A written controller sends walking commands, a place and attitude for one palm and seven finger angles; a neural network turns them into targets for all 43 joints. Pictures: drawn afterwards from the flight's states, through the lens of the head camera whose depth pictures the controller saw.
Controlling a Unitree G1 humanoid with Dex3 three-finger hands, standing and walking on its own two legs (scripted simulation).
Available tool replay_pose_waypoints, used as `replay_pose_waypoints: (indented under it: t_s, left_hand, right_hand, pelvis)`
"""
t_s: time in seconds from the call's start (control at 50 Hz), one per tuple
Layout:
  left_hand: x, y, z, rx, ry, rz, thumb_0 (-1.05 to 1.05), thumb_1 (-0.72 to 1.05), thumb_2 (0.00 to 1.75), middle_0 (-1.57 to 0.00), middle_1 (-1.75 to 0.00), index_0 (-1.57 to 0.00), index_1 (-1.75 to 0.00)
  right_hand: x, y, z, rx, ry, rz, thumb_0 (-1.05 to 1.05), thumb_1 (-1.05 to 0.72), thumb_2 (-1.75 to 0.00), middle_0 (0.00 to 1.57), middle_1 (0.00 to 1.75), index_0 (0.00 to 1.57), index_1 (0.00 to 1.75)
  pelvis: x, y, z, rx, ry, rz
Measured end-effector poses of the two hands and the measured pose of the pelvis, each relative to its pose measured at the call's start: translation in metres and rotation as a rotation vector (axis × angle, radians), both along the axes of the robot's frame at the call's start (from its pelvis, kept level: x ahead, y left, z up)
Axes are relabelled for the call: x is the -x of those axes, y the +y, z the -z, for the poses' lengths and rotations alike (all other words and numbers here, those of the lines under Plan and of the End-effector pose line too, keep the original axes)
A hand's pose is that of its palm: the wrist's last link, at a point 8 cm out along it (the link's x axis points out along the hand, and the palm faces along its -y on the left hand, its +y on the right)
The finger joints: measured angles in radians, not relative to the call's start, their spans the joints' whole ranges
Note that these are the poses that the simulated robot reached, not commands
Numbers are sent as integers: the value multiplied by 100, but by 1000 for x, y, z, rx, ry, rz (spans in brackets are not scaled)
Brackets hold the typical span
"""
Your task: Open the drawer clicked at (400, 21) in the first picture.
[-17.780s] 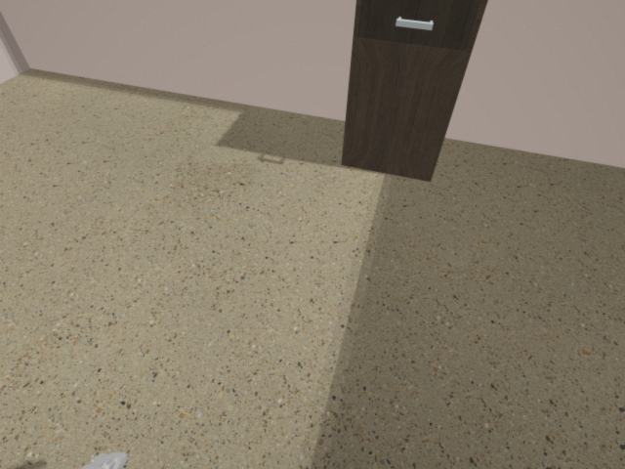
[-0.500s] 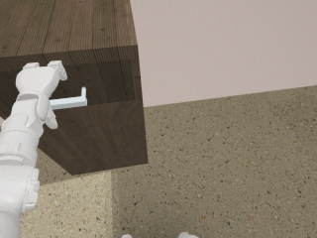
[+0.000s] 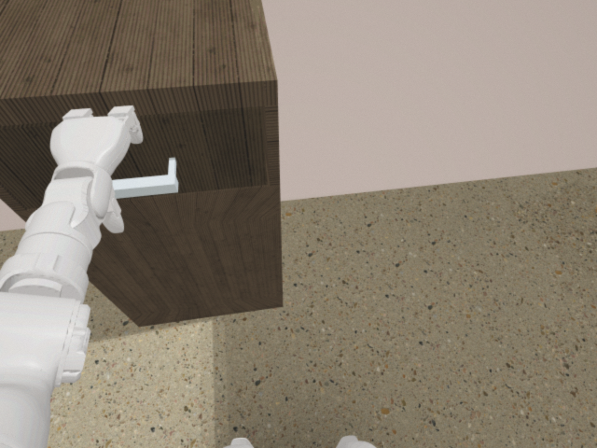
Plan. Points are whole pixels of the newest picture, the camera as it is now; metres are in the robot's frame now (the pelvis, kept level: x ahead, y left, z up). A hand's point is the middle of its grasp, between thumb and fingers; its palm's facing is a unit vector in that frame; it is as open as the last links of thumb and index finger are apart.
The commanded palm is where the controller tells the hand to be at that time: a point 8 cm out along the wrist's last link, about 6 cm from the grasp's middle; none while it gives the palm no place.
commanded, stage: lower the fingers behind the handle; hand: left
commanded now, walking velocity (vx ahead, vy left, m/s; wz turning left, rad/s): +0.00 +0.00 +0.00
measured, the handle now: (133, 177) +0.53 +0.25 +0.01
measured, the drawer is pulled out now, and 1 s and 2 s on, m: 0.00 0.00 0.00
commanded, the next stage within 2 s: close the thumb around the handle in 1.48 s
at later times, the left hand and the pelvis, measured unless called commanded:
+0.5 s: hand (113, 172) +0.49 +0.25 +0.07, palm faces +0.01 +0.01 -1.00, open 13.7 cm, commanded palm +0.49 +0.25 +0.07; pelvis -0.04 -0.01 -0.02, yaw +0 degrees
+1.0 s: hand (114, 174) +0.49 +0.25 +0.07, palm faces +0.03 +0.03 -1.00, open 13.8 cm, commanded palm +0.49 +0.25 +0.04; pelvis -0.06 +0.00 -0.04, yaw +0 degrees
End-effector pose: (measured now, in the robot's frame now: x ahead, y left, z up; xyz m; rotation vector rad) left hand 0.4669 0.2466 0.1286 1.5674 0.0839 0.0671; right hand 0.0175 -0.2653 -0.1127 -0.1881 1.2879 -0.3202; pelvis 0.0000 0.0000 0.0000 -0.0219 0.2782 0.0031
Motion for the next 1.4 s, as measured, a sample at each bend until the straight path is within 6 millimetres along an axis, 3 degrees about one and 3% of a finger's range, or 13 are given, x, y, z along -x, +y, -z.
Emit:
replay_pose_waypoints:
  t_s: [0.44,0.72,1.12,1.16,1.22,1.3,1.4]
  left_hand:
    - [1,-4,4,-7,-24,-42,0,-49,30,-33,-122,-32,-129]
    - [2,-5,6,-21,-25,-45,0,-49,30,-32,-121,-28,-132]
    - [3,-4,10,-34,-38,-39,0,-49,30,-31,-124,-27,-134]
    - [3,-1,21,-43,17,-54,0,-49,30,-31,-124,-28,-133]
    - [5,6,54,-47,129,-79,0,-49,30,-31,-123,-29,-129]
    - [-1,-6,81,15,137,37,0,-49,30,-30,-126,-30,-125]
    - [1,1,86,35,-8,75,0,-49,30,-41,-125,-32,-122]
  right_hand:
    - [38,-17,5,61,15,-1,1,-90,-89,21,30,20,29]
    - [63,-14,17,74,16,12,1,-90,-89,21,30,20,29]
    - [53,-10,29,82,-17,-1,1,-90,-89,21,30,20,30]
    - [51,-10,29,84,-22,1,1,-90,-89,21,30,20,30]
    - [49,-10,29,91,-26,9,1,-90,-89,21,30,20,30]
    - [52,-10,34,107,1,-7,1,-90,-89,21,30,20,30]
    - [58,-6,46,86,75,-16,1,-90,-89,21,30,20,29]
  pelvis:
    - [31,-6,17,2,38,-7]
    - [49,-7,31,2,63,-2]
    - [56,-4,44,6,85,-4]
    - [55,-3,45,7,87,-3]
    - [54,-2,46,9,96,1]
    - [50,0,53,17,129,2]
    - [41,1,61,27,163,-1]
